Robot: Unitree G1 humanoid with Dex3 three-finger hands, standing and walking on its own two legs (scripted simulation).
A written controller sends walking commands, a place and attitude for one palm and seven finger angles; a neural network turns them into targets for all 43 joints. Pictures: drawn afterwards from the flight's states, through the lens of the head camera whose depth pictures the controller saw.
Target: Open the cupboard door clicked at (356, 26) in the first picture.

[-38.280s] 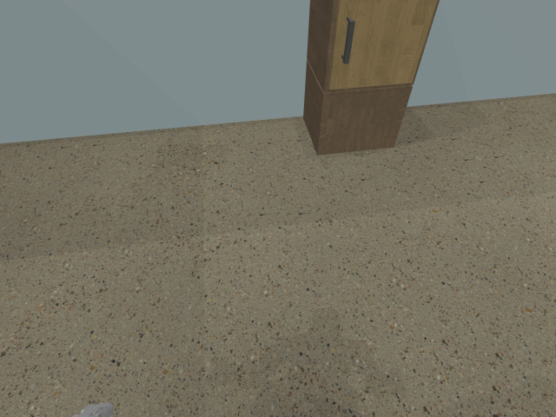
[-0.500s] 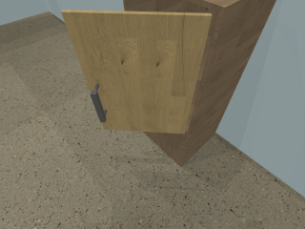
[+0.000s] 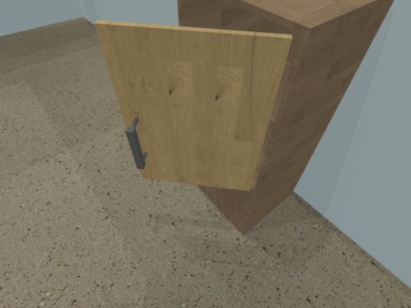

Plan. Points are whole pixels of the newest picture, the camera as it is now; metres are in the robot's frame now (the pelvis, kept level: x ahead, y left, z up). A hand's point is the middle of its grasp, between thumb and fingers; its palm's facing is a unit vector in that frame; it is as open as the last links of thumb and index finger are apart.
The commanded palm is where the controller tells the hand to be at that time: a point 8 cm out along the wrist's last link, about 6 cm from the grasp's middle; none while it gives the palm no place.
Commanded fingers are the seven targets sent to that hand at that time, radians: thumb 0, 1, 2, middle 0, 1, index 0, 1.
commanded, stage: come to a stop and stand still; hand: left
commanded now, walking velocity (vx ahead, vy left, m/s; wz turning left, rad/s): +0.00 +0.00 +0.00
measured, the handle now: (138, 144) +0.59 +0.25 -0.11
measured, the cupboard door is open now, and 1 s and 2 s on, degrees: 43 43 43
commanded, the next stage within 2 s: look again from close up in 0.42 s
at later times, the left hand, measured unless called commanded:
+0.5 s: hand out of the picture +0.02 +0.17 -0.18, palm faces +0.04 -0.98 -0.19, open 7.3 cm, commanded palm none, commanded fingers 0.00 0.90 0.90 -0.20 -0.30 -0.20 -0.30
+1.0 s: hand out of the picture +0.01 +0.27 -0.17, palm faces +0.02 -0.96 -0.27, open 7.3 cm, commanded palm none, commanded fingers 0.00 0.90 0.90 -0.20 -0.30 -0.20 -0.30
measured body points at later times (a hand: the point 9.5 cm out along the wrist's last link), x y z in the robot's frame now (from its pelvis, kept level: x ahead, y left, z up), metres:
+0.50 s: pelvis +0.02 +0.00 +0.00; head +0.03 +0.00 +0.45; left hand +0.02 +0.22 -0.16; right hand +0.01 -0.22 -0.16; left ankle +0.00 +0.14 -0.74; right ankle -0.07 -0.10 -0.74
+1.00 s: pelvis -0.05 +0.05 -0.01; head -0.06 +0.06 +0.44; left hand +0.00 +0.32 -0.15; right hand +0.07 -0.22 -0.12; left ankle +0.00 +0.14 -0.74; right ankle -0.07 -0.10 -0.74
